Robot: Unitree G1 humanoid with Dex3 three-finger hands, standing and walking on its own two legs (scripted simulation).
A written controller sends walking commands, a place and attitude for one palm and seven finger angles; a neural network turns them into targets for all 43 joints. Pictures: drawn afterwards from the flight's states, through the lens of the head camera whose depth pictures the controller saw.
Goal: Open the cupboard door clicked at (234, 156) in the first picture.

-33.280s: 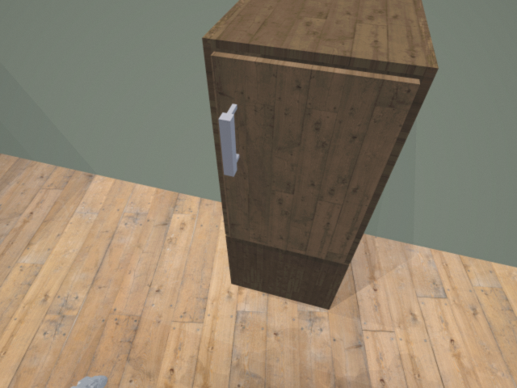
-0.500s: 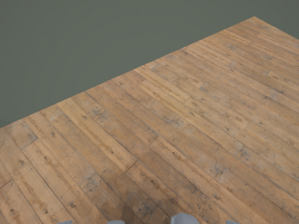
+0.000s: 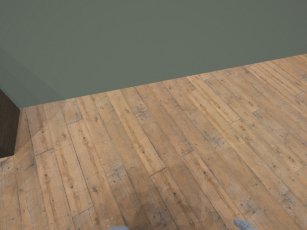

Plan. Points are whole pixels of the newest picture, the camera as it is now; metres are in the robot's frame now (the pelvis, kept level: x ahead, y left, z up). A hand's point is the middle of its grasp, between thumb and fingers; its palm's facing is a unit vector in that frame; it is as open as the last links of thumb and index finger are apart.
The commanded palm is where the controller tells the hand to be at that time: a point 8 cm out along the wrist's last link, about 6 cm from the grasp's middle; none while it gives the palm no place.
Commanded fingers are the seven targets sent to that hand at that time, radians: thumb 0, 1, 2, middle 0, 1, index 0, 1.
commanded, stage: turn to face it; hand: left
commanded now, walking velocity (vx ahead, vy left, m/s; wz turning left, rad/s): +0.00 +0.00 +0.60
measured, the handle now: out of the picture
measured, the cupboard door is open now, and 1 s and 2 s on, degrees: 43 43 43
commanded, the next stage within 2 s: take the last steps up to it in 1.72 s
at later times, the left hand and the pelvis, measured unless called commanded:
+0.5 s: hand out of the picture +0.05 +0.18 -0.14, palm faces +0.28 -0.92 -0.29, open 7.4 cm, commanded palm none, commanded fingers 0.00 0.90 0.90 -0.20 -0.30 -0.20 -0.30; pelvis +0.01 -0.04 +0.01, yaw +18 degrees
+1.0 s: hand out of the picture -0.01 +0.21 -0.15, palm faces +0.57 -0.77 -0.28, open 7.4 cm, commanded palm none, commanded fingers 0.00 0.90 0.90 -0.20 -0.30 -0.20 -0.30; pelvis +0.03 -0.03 +0.01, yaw +36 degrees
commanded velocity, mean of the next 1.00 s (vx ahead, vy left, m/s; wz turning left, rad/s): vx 0.00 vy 0.00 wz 0.60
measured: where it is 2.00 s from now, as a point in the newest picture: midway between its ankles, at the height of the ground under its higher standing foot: outside the picture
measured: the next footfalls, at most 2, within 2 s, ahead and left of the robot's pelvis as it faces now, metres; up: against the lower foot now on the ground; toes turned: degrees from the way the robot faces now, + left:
right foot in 0.36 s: +0.07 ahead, -0.15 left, +0.00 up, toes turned +10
left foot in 0.70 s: +0.02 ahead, +0.10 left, +0.00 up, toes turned +30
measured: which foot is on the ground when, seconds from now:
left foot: down 0.00-0.36, up 0.38-0.68, down 0.70-1.00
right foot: down 0.00-0.00, up 0.02-0.34, down 0.36-0.70, up 0.72-1.00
